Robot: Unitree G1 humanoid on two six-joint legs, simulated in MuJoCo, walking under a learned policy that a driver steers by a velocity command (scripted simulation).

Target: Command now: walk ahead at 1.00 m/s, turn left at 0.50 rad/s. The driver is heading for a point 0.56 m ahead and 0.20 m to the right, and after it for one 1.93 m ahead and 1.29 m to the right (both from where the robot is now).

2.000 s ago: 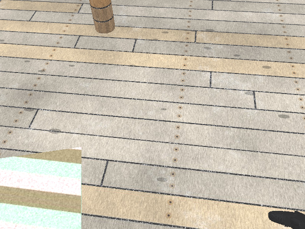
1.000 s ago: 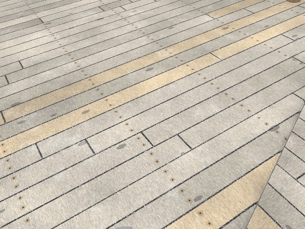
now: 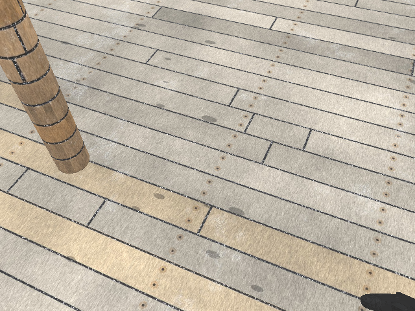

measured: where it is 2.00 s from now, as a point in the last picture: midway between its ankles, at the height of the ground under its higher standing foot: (399, 146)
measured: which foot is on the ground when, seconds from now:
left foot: down 0.00-0.38, up 0.40-0.74, down 0.76-1.00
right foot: up 0.00-0.36, down 0.38-0.74, up 0.76-1.00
